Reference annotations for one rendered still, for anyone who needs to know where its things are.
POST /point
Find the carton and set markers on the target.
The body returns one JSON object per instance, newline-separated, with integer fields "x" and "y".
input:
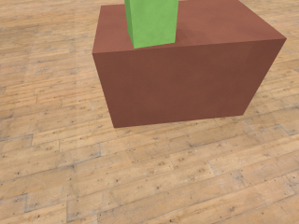
{"x": 151, "y": 22}

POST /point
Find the pedestal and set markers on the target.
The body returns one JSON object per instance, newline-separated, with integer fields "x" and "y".
{"x": 222, "y": 53}

